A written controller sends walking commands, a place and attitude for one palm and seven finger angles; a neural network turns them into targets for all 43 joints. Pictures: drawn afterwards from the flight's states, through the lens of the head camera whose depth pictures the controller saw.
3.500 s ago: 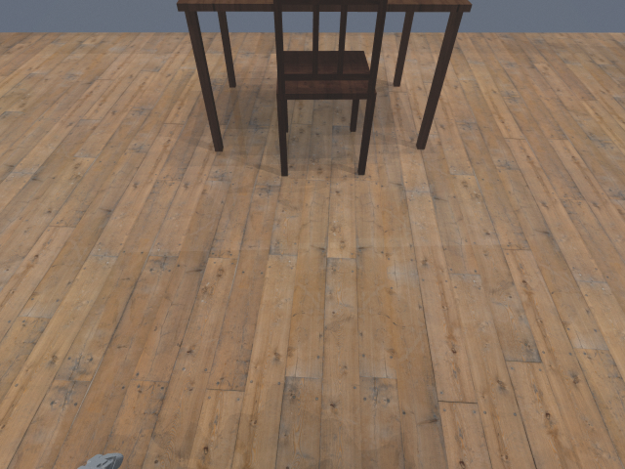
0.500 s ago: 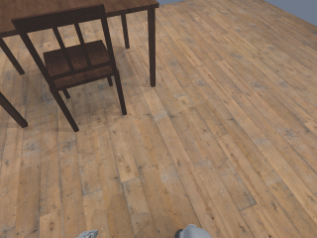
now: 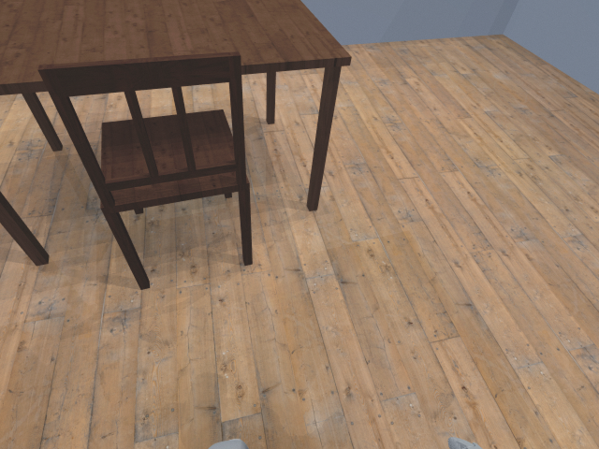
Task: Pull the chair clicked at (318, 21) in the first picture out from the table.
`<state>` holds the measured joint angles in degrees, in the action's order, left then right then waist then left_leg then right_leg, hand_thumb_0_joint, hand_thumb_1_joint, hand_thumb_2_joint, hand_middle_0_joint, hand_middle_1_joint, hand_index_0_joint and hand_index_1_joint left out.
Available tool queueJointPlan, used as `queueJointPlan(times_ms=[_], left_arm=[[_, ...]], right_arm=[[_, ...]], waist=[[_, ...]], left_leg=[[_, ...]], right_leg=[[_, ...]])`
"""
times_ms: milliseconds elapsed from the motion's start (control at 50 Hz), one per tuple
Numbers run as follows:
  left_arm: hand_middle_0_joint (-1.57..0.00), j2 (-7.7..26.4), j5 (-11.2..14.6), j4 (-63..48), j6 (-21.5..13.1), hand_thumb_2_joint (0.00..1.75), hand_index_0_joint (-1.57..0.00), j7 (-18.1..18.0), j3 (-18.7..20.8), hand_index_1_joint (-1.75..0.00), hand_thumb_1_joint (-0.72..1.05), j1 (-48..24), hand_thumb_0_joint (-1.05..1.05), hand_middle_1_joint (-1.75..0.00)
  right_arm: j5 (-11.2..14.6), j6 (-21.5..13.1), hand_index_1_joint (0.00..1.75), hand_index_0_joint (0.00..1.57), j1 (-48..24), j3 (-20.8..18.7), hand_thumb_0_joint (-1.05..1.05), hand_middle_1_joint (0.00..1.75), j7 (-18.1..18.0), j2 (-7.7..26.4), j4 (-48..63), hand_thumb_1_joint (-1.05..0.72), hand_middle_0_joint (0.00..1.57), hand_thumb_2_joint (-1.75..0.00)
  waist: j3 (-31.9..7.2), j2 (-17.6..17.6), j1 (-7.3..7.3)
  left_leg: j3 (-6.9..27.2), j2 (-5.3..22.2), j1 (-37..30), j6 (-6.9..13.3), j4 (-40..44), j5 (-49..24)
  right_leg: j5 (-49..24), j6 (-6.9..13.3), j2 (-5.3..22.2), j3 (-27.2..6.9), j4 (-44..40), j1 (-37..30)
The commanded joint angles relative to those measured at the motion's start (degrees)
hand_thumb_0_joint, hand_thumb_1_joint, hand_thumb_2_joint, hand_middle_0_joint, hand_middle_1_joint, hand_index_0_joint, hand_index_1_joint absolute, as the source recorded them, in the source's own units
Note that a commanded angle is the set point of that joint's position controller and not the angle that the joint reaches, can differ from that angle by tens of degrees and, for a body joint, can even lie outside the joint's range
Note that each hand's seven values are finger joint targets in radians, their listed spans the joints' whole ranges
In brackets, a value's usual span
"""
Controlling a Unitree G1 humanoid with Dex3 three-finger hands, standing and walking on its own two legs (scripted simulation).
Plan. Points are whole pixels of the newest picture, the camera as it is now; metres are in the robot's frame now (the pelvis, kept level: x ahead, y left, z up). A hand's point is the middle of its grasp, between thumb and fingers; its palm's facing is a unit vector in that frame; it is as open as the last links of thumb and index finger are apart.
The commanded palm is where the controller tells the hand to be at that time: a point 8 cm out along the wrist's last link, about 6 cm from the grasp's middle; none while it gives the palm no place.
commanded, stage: walk to a spot facing it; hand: left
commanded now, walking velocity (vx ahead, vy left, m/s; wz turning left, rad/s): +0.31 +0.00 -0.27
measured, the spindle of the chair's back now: (142, 136) +0.78 +0.47 -0.10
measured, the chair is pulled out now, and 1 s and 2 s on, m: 0.00 0.00 0.00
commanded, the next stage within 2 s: turn to face it in 0.18 s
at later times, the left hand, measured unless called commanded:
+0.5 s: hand (229, 348) +0.30 +0.15 -0.16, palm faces -0.12 -0.97 -0.19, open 7.4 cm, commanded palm none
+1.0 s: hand (155, 378) +0.24 +0.26 -0.16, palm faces +0.23 -0.95 -0.22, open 7.4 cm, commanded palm none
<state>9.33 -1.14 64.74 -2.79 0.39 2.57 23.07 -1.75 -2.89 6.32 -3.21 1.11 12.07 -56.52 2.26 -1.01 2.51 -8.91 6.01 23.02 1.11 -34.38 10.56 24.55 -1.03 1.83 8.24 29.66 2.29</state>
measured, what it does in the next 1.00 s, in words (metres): walks ahead: right foot, then left foot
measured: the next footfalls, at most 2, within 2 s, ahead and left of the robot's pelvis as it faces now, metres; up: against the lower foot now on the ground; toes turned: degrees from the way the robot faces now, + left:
right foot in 0.48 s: +0.28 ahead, -0.15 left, +0.00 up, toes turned -14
left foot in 0.82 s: +0.25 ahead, +0.12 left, +0.00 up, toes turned +15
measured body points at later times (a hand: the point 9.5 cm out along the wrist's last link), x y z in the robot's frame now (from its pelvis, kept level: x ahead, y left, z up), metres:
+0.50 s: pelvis +0.17 -0.02 +0.00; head +0.19 -0.02 +0.45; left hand +0.30 +0.20 -0.14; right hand +0.05 -0.21 -0.15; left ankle +0.09 +0.10 -0.72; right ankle +0.24 -0.14 -0.73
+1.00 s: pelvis +0.19 +0.03 +0.01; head +0.22 +0.07 +0.46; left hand +0.22 +0.31 -0.14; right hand +0.32 -0.22 -0.11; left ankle +0.21 +0.11 -0.72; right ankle +0.21 -0.13 -0.64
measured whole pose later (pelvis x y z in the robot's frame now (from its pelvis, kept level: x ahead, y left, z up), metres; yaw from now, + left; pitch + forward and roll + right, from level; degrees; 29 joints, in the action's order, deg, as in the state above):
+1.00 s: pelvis +0.19 +0.03 +0.01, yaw +10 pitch +0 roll -2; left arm 15.0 -1.1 54.4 3.8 -0.5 5.4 9.8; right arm -1.4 0.6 11.5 -3.2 -0.8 12.3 -52.4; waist 2.8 -2.2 -0.4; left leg -4.9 0.4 17.8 4.2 -31.1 14.0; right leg 20.8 -5.1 5.1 2.9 65.4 30.0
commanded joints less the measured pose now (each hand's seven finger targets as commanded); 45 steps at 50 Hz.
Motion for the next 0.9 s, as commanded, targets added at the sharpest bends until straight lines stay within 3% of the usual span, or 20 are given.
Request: queueJointPlan(times_ms=[0, 40, 120, 240, 300, 360, 420, 440, 460, 480, 500, 540, 600, 640, 720, 760, 780, 800, 820, 880], left_arm=[[-0.2, 5.85, 0.23, -6.34, -1.13, 0.9, -0.2, -0.45, 1.07, -0.3, 0.9, -3.69, 0.0, -0.3], [-0.2, 4.62, 0.01, -5.54, -0.82, 0.9, -0.2, 0.27, 1.37, -0.3, 0.9, -6.68, 0.0, -0.3], [-0.2, 1.14, -0.51, -3.04, 2.11, 0.9, -0.2, 0.23, 1.28, -0.3, 0.9, 0.01, 0.0, -0.3], [-0.2, 1.38, -0.72, -7.86, 3.67, 0.9, -0.2, 1.04, 2.21, -0.3, 0.9, -7.32, 0.0, -0.3], [-0.2, 0.42, -0.49, -8.94, 3.14, 0.9, -0.2, 0.57, 1.09, -0.3, 0.9, -11.52, 0.0, -0.3], [-0.2, 0.28, -0.48, -8.6, 1.98, 0.9, -0.2, -0.14, 0.14, -0.3, 0.9, -12.86, 0.0, -0.3], [-0.2, 3.26, -0.46, -6.44, 0.73, 0.9, -0.2, -0.77, 0.28, -0.3, 0.9, -6.43, 0.0, -0.3], [-0.2, 7.25, -0.55, -5.2, 0.08, 0.9, -0.2, -1.31, 1.05, -0.3, 0.9, -2.86, 0.0, -0.3], [-0.2, 11.67, -0.42, -4.57, -0.22, 0.9, -0.2, -1.69, 2.1, -0.3, 0.9, 0.64, 0.0, -0.3], [-0.2, 13.62, 0.19, -5.25, 0.08, 0.9, -0.2, -1.71, 2.3, -0.3, 0.9, 1.89, 0.0, -0.3], [-0.2, 13.11, 0.17, -6.16, 0.11, 0.9, -0.2, -2.06, 2.51, -0.3, 0.9, -1.11, 0.0, -0.3], [-0.2, 9.77, 0.1, -8.66, 0.98, 0.9, -0.2, -2.72, 2.01, -0.3, 0.9, -8.58, 0.0, -0.3], [-0.2, 8.74, -0.48, -11.18, 1.66, 0.9, -0.2, -3.15, 2.15, -0.3, 0.9, -14.71, 0.0, -0.3], [-0.2, 9.19, -0.6, -11.87, 2.32, 0.9, -0.2, -3.1, 2.53, -0.3, 0.9, -15.47, 0.0, -0.3], [-0.2, 10.76, -0.72, -13.34, 3.35, 0.9, -0.2, -2.86, 3.44, -0.3, 0.9, -15.26, 0.0, -0.3], [-0.2, 10.45, 0.1, -14.44, 4.22, 0.9, -0.2, -2.34, 3.35, -0.3, 0.9, -15.54, 0.0, -0.3], [-0.2, 7.51, 0.38, -15.99, 4.79, 0.9, -0.2, -1.89, 3.0, -0.3, 0.9, -14.97, 0.0, -0.3], [-0.2, 4.8, 0.45, -19.33, 4.99, 0.9, -0.2, -1.44, 2.34, -0.3, 0.9, -18.6, 0.0, -0.3], [-0.2, 5.86, -0.27, -19.39, 5.31, 0.9, -0.2, -1.63, 2.52, -0.3, 0.9, -20.59, 0.0, -0.3], [-0.2, 7.0, -0.28, -16.06, 4.59, 0.9, -0.2, -0.7, 3.2, -0.3, 0.9, -15.72, 0.0, -0.3]], right_arm=[[-0.06, -0.76, 0.3, 0.2, 24.18, -2.64, 0.0, 0.3, -1.89, 13.04, -4.43, -0.9, 0.2, -0.9], [0.21, -1.34, 0.3, 0.2, 15.78, -0.97, 0.0, 0.3, -2.1, 7.02, -2.16, -0.9, 0.2, -0.9], [0.64, -2.41, 0.3, 0.2, 11.53, 0.25, 0.0, 0.3, -2.49, 2.37, -1.94, -0.9, 0.2, -0.9], [0.77, -2.25, 0.3, 0.2, 15.05, -0.46, 0.0, 0.3, -2.75, 2.99, -2.65, -0.9, 0.2, -0.9], [0.37, -1.81, 0.3, 0.2, 17.14, -0.11, 0.0, 0.3, -2.62, 2.75, -4.26, -0.9, 0.2, -0.9], [0.24, -0.82, 0.3, 0.2, 18.98, -0.05, 0.0, 0.3, -2.51, 2.57, -6.23, -0.9, 0.2, -0.9], [0.82, -0.27, 0.3, 0.2, 18.1, 0.2, 0.0, 0.3, -2.4, 2.04, -7.28, -0.9, 0.2, -0.9], [1.25, -0.21, 0.3, 0.2, 18.74, 0.37, 0.0, 0.3, -2.12, 0.28, -6.96, -0.9, 0.2, -0.9], [1.47, 0.18, 0.3, 0.2, 20.79, 0.43, 0.0, 0.3, -1.8, -2.0, -5.91, -0.9, 0.2, -0.9], [1.89, 1.51, 0.3, 0.2, 19.97, 0.26, 0.0, 0.3, -2.35, -1.51, -4.66, -0.9, 0.2, -0.9], [1.76, 2.32, 0.3, 0.2, 17.83, 0.3, 0.0, 0.3, -2.47, -1.8, -3.87, -0.9, 0.2, -0.9], [1.25, 3.3, 0.3, 0.2, 15.29, -0.34, 0.0, 0.3, -2.0, -0.94, -3.63, -0.9, 0.2, -0.9], [1.01, 4.86, 0.3, 0.2, 16.31, -0.55, 0.0, 0.3, -1.04, -2.28, -2.73, -0.9, 0.2, -0.9], [0.71, 5.33, 0.3, 0.2, 15.55, -0.62, 0.0, 0.3, -0.69, -2.17, -1.57, -0.9, 0.2, -0.9], [0.55, 4.97, 0.3, 0.2, 12.78, -1.18, 0.0, 0.3, -0.18, -0.43, 1.98, -0.9, 0.2, -0.9], [0.24, 4.6, 0.3, 0.2, 14.97, -1.81, 0.0, 0.3, -0.05, 2.47, 2.43, -0.9, 0.2, -0.9], [0.03, 4.2, 0.3, 0.2, 16.48, -2.78, 0.0, 0.3, -0.13, 7.16, 3.26, -0.9, 0.2, -0.9], [-0.5, 3.71, 0.3, 0.2, 18.25, -3.98, 0.0, 0.3, -0.6, 13.04, 4.68, -0.9, 0.2, -0.9], [-0.43, 3.43, 0.3, 0.2, 16.77, -4.18, 0.0, 0.3, -1.39, 13.93, 4.02, -0.9, 0.2, -0.9], [0.24, 2.45, 0.3, 0.2, 6.62, -2.38, 0.0, 0.3, -2.19, 9.42, 7.03, -0.9, 0.2, -0.9]], waist=[[-9.54, 17.07, -10.5], [-0.28, 7.32, -6.82], [0.35, 6.67, -1.44], [3.12, 6.25, -2.08], [3.8, 7.29, -3.26], [2.19, 8.16, -4.45], [-2.27, 6.08, -0.37], [-6.0, 0.6, 0.78], [-9.97, -8.6, 1.02], [-11.26, -10.44, 1.37], [-11.66, -14.09, 1.42], [-6.5, -7.96, -0.78], [-3.44, -7.65, -4.1], [-2.01, -8.86, -4.03], [-1.12, -9.11, -3.84], [-1.7, -1.84, -5.57], [-1.15, 13.06, -6.49], [0.75, 23.64, -8.71], [-0.19, 19.54, -8.42], [-3.31, 9.5, -3.45]], left_leg=[[32.29, 22.36, -33.09, 9.4, 19.71, 3.33], [21.97, 18.69, -21.01, 7.84, 21.01, 0.92], [5.76, 13.61, -12.69, 4.76, 23.09, -7.69], [-0.51, 13.95, -17.51, 6.13, 22.95, -15.76], [-2.2, 12.57, -17.36, 6.82, 20.71, -24.7], [-0.96, 11.16, -17.71, 6.36, 15.16, -29.41], [0.51, 7.73, -15.29, 3.01, 5.44, -23.58], [-0.4, 5.14, -7.48, 0.57, -2.4, -12.67], [-2.52, -1.27, 2.14, -1.87, -14.1, 14.36], [2.21, -2.65, 2.51, -2.37, -25.76, 27.73], [6.33, -1.16, 3.63, -2.64, -31.26, 27.4], [7.23, 0.73, 5.42, -3.33, -35.25, 21.22], [5.59, 1.06, 1.13, -3.83, -28.86, 17.31], [3.6, 0.7, -0.13, -3.89, -24.08, 15.82], [1.01, -0.68, -2.91, -3.52, -10.94, 12.58], [0.9, -1.65, -10.2, -3.25, 1.79, 4.51], [15.9, 6.3, -11.56, 0.28, 11.55, 3.95], [34.84, 18.59, -8.75, 7.91, 21.2, -2.44], [36.92, 18.93, -7.4, 9.86, 22.09, 0.27], [23.89, 10.45, -11.03, 6.71, 18.01, -4.87]], right_leg=[[7.51, 2.76, -0.09, -6.96, 42.67, 33.09], [-2.42, 2.83, 4.52, -8.8, 45.18, 34.71], [-9.71, 1.14, 5.25, -8.27, 40.64, 28.67], [-14.79, -0.98, 6.33, -5.76, 32.15, 36.14], [-14.69, -0.44, 5.39, -3.54, 18.68, 30.74], [-14.27, 0.26, 2.57, -0.51, 8.29, 21.76], [-23.64, -0.23, 2.22, 0.6, -3.16, 7.48], [-39.03, 1.16, 8.67, -5.17, -1.44, -3.38], [-57.97, 6.33, 21.2, -14.37, -1.33, -12.08], [-64.98, 11.12, 27.03, -16.61, -4.58, -8.72], [-57.89, 12.28, 26.81, -17.53, -7.01, -4.29], [-40.92, 10.55, 23.73, -11.73, -9.37, 3.16], [-24.29, 7.18, 21.46, -3.59, -12.2, 14.08], [-15.56, 6.46, 20.77, -1.47, -12.87, 16.57], [-10.59, 5.15, 20.63, 0.58, -7.8, 16.75], [-5.23, 2.04, 17.56, 3.61, 1.65, 20.65], [2.43, -1.34, 11.34, 5.26, 14.13, 27.53], [13.63, -4.15, 4.7, 2.82, 28.18, 34.97], [10.57, -3.01, 5.18, -4.97, 36.64, 35.69], [-3.27, -3.34, 5.5, -7.97, 40.13, 35.06]])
